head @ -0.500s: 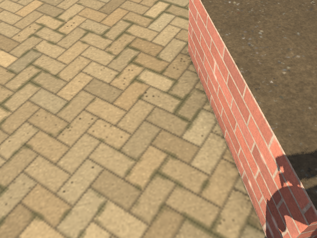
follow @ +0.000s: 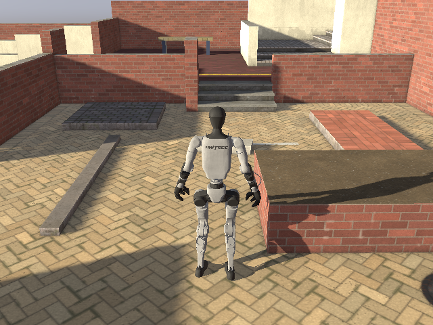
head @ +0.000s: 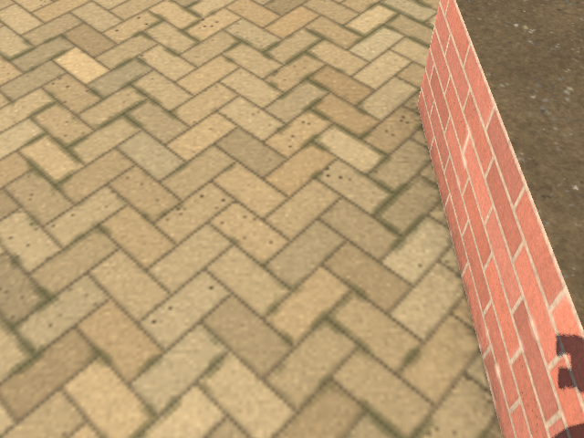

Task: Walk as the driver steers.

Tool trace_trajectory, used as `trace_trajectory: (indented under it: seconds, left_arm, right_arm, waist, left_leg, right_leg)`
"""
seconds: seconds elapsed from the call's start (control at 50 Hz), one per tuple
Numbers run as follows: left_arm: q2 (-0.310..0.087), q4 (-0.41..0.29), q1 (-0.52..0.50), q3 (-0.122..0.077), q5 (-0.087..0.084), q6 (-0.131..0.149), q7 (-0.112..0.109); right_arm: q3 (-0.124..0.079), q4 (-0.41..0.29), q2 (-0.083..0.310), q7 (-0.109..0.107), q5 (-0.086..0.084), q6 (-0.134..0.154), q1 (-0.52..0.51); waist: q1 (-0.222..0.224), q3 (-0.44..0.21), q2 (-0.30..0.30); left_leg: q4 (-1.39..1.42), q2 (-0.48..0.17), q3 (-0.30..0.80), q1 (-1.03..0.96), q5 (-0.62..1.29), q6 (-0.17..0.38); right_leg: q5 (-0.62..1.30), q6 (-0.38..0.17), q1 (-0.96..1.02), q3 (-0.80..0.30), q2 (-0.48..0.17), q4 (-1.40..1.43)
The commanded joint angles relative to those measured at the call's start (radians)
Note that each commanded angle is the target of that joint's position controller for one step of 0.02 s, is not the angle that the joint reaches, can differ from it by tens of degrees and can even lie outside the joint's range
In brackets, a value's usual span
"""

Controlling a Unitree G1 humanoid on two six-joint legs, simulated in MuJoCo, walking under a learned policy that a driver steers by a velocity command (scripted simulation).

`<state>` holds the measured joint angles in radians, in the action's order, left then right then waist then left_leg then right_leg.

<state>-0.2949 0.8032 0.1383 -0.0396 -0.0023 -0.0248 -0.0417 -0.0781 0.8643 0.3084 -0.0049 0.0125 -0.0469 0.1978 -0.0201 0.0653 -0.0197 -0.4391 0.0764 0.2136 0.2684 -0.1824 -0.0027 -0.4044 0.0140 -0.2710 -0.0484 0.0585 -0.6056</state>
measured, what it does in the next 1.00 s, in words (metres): walks ahead: right foot, then left foot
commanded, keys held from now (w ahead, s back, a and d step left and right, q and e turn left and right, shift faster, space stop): w+q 0.28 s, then w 0.06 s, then w+e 0.66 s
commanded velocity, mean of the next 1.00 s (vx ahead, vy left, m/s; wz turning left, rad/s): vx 0.38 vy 0.00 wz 0.01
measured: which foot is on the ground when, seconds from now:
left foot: down 0.00-0.02, up 0.04-0.50, down 0.52-1.00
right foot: up 0.00-0.02, down 0.04-0.52, up 0.54-1.00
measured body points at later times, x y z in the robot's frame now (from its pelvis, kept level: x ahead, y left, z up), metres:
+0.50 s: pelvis +0.12 +0.03 -0.01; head +0.16 +0.04 +0.44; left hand -0.02 +0.26 -0.14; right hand +0.39 -0.14 -0.11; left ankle +0.19 +0.15 -0.73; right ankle -0.01 -0.11 -0.74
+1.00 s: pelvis +0.37 +0.08 -0.02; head +0.41 +0.08 +0.43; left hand +0.57 +0.30 -0.13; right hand +0.32 -0.16 -0.16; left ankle +0.20 +0.15 -0.74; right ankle +0.52 +0.00 -0.72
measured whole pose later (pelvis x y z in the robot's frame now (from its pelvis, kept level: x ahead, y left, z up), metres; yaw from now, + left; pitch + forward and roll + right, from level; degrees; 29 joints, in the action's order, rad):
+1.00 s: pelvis +0.37 +0.08 -0.02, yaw -3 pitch +1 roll +1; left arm -0.22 0.80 0.04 -0.04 0.04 0.01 0.07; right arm -0.03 0.98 0.21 -0.03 0.03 0.08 0.41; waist -0.04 0.07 0.01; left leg -0.27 0.02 -0.29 -0.15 -0.42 0.01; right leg -0.10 -0.12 -0.57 0.14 -0.01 -0.65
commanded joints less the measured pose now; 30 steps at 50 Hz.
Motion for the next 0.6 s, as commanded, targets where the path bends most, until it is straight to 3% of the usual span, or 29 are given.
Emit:
trace_trajectory:
  seconds: [0.02,0.04,0.06,0.08,0.1,0.12,0.14,0.18,0.28,0.38,0.44,0.48,0.5,0.52,0.54,0.56,0.58,0.6]
  left_arm:
    - [-0.084,-0.029,0.147,-0.019,0.013,0.021,-0.011]
    - [-0.176,-0.032,0.18,-0.037,0.029,0.024,-0.018]
    - [-0.279,-0.064,0.112,-0.059,0.039,0.02,-0.013]
    - [-0.238,-0.057,0.107,-0.053,0.053,0.022,-0.006]
    - [-0.16,-0.061,0.07,-0.033,0.042,0.029,-0.003]
    - [-0.128,-0.066,0.05,-0.025,0.032,0.038,-0.003]
    - [-0.122,-0.067,0.06,-0.022,0.028,0.048,-0.008]
    - [-0.116,-0.048,0.131,-0.023,0.027,0.068,-0.005]
    - [-0.11,0.014,0.272,-0.03,0.028,0.096,0.017]
    - [-0.085,0.071,0.329,-0.019,0.034,0.115,0.039]
    - [-0.101,0.117,0.358,-0.018,0.019,0.11,0.047]
    - [-0.122,0.136,0.346,-0.02,0.017,0.103,0.047]
    - [-0.128,0.136,0.313,-0.021,0.01,0.1,0.048]
    - [-0.113,0.128,0.302,-0.015,0.001,0.102,0.05]
    - [-0.015,0.069,0.295,0.013,-0.01,0.105,0.058]
    - [-0.019,0.076,0.341,0.0,-0.004,0.095,0.047]
    - [-0.069,0.086,0.302,-0.019,0.007,0.084,0.041]
    - [-0.047,0.09,0.288,-0.018,0.005,0.086,0.05]
  right_arm:
    - [-0.04,-0.071,0.142,0.006,-0.012,-0.002,-0.056]
    - [-0.024,-0.092,0.069,0.008,-0.012,0.002,-0.028]
    - [-0.021,-0.097,0.057,0.001,0.002,0.007,-0.019]
    - [-0.029,-0.11,0.125,0.005,0.028,0.012,-0.066]
    - [-0.038,-0.092,0.137,0.018,0.026,0.016,-0.055]
    - [-0.036,-0.071,0.122,0.033,0.027,0.018,-0.02]
    - [-0.034,-0.06,0.11,0.046,0.032,0.019,-0.005]
    - [-0.025,-0.065,0.09,0.064,0.034,0.021,-0.031]
    - [-0.01,-0.12,0.059,0.087,0.027,0.023,-0.15]
    - [0.018,-0.159,0.008,0.09,0.028,0.039,-0.239]
    - [0.032,-0.172,0.0,0.077,0.037,0.054,-0.274]
    - [0.028,-0.153,0.009,0.062,0.028,0.067,-0.197]
    - [0.017,-0.104,0.028,0.049,0.028,0.079,-0.06]
    - [-0.002,-0.048,0.08,0.032,0.042,0.093,0.111]
    - [-0.026,-0.033,0.185,0.01,0.065,0.101,0.28]
    - [-0.034,-0.03,0.237,0.001,0.042,0.096,0.274]
    - [-0.02,-0.032,0.172,0.001,0.021,0.093,0.179]
    - [0.002,-0.049,0.092,0.007,0.014,0.098,0.077]
  waist:
    - [0.071,-0.15,-0.092]
    - [0.062,-0.154,0.136]
    - [0.054,-0.094,0.28]
    - [0.048,-0.039,0.202]
    - [0.019,0.002,0.14]
    - [0.003,0.02,0.136]
    - [0.005,0.006,0.153]
    - [0.039,0.008,0.132]
    - [0.098,0.038,0.13]
    - [0.103,0.07,0.133]
    - [0.092,0.062,0.157]
    - [0.036,0.023,0.16]
    - [-0.041,-0.047,0.122]
    - [-0.107,-0.163,0.075]
    - [-0.158,-0.327,-0.106]
    - [-0.124,-0.346,-0.174]
    - [-0.078,-0.196,-0.071]
    - [-0.031,-0.085,-0.064]
  left_leg:
    - [0.007,-0.12,0.192,0.026,0.009,0.091]
    - [-0.178,-0.009,0.07,0.21,-0.311,0.042]
    - [-0.378,0.11,-0.086,0.368,-0.38,0.023]
    - [-0.498,-0.008,-0.052,0.365,-0.321,0.039]
    - [-0.547,-0.023,-0.052,0.363,-0.251,0.044]
    - [-0.585,-0.031,-0.077,0.372,-0.195,0.034]
    - [-0.624,-0.039,-0.104,0.386,-0.158,0.024]
    - [-0.633,-0.053,-0.127,0.431,-0.118,0.01]
    - [-0.538,-0.078,-0.155,0.525,-0.05,-0.008]
    - [-0.319,-0.072,-0.198,0.426,-0.009,0.019]
    - [-0.193,-0.068,-0.309,0.272,-0.071,0.051]
    - [-0.125,-0.028,-0.324,0.094,-0.07,0.084]
    - [-0.038,-0.008,-0.322,-0.084,-0.002,0.1]
    - [-0.017,-0.064,-0.258,-0.351,0.011,0.122]
    - [0.057,-0.403,0.124,-0.643,-0.233,0.181]
    - [0.197,-0.544,0.42,-0.585,-0.245,0.229]
    - [0.197,-0.488,0.29,-0.442,-0.297,0.206]
    - [0.236,-0.433,0.153,-0.303,-0.238,0.177]
  right_leg:
    - [0.1,-0.018,0.204,-0.006,-0.018,0.304]
    - [-0.137,-0.07,0.327,-0.265,-0.259,0.427]
    - [-0.328,-0.165,0.245,-0.523,-0.44,0.521]
    - [-0.36,-0.221,0.147,-0.523,-0.466,0.515]
    - [-0.32,-0.205,0.131,-0.43,-0.397,0.512]
    - [-0.233,-0.176,0.152,-0.324,-0.335,0.508]
    - [-0.162,-0.161,0.195,-0.252,-0.301,0.505]
    - [-0.038,-0.158,0.263,-0.167,-0.284,0.496]
    - [0.093,-0.18,0.372,-0.081,-0.321,0.496]
    - [0.292,-0.195,0.311,0.001,-0.319,0.482]
    - [0.526,-0.203,0.265,0.01,-0.311,0.418]
    - [0.756,-0.195,0.227,0.001,-0.318,0.322]
    - [0.867,-0.169,0.195,0.04,-0.28,0.171]
    - [0.778,-0.14,0.064,0.075,-0.227,-0.03]
    - [0.284,-0.098,-0.207,0.12,-0.136,-0.367]
    - [-0.121,-0.099,-0.345,0.034,-0.025,-0.559]
    - [-0.04,-0.116,-0.368,-0.043,-0.093,-0.613]
    - [0.047,-0.118,-0.352,-0.029,-0.128,-0.579]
